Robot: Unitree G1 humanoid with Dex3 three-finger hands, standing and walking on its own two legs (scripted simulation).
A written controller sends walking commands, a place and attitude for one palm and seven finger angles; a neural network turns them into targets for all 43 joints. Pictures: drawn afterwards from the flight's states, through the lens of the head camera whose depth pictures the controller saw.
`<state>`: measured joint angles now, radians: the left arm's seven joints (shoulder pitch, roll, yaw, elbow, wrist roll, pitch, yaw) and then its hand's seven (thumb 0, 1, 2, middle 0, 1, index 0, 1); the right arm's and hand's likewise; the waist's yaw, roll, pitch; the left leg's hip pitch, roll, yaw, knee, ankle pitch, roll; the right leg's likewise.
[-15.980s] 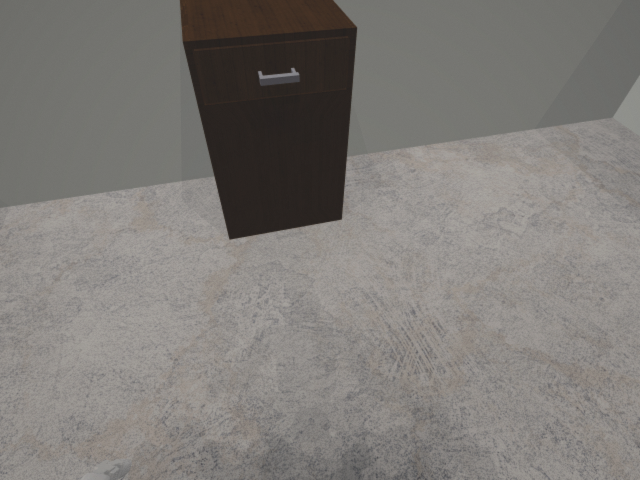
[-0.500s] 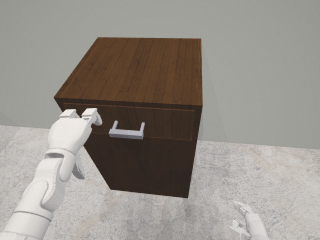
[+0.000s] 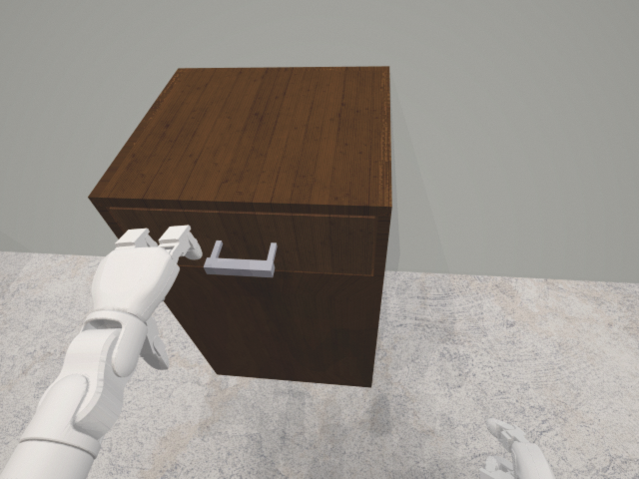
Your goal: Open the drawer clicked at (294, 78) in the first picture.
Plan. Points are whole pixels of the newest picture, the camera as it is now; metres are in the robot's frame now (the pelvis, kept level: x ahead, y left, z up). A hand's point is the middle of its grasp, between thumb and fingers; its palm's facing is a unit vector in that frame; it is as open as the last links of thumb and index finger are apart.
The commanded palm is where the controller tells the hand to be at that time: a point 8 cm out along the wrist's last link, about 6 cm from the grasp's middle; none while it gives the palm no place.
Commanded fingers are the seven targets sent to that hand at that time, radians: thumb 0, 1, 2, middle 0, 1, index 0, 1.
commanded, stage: move the hooked fingers above the handle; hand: left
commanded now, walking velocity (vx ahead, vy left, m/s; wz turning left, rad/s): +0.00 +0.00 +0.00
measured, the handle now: (242, 257) +0.47 +0.20 -0.06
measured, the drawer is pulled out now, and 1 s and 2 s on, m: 0.00 0.00 0.00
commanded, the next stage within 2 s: none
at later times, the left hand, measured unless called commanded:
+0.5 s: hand (191, 287) +0.34 +0.22 +0.04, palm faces -0.05 -0.08 -1.00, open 13.8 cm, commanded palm +0.32 +0.24 +0.10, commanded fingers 0.00 -0.50 0.30 -0.30 -1.20 -0.30 -1.20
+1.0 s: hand (210, 270) +0.38 +0.21 +0.02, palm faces -0.01 -0.07 -1.00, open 13.8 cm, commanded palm +0.36 +0.23 +0.07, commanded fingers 0.00 -0.50 0.30 -0.30 -1.20 -0.30 -1.20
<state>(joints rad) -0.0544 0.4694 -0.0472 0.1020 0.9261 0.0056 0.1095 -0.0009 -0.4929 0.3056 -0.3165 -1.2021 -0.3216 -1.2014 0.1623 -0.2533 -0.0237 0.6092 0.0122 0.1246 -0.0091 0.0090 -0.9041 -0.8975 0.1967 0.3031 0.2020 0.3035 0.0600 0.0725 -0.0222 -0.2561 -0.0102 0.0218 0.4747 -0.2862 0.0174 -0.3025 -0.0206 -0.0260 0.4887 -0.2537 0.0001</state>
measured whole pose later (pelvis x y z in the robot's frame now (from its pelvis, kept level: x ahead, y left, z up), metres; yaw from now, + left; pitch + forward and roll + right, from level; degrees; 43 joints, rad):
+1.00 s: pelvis +0.00 +0.00 -0.02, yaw -1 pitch +10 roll +0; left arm -0.36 0.42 -0.09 0.52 1.02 -0.07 0.24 0.00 -0.49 0.31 -0.32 -1.20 -0.32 -1.20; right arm 0.24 -0.24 -0.05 0.64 0.01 0.12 -0.02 0.01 -0.90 -0.90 0.20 0.30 0.20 0.30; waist 0.00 0.04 -0.09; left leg -0.46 -0.01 0.03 0.64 -0.36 0.02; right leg -0.51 -0.02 -0.01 0.64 -0.32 0.00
